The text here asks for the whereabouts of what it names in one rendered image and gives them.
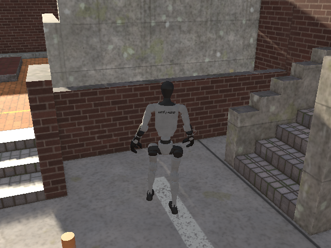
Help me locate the stairs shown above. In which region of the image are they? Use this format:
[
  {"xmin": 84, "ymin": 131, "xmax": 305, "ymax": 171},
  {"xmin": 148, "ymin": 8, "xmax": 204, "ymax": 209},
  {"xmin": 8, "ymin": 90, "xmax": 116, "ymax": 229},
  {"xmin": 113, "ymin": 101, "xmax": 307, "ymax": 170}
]
[
  {"xmin": 234, "ymin": 108, "xmax": 314, "ymax": 220},
  {"xmin": 0, "ymin": 138, "xmax": 46, "ymax": 209}
]

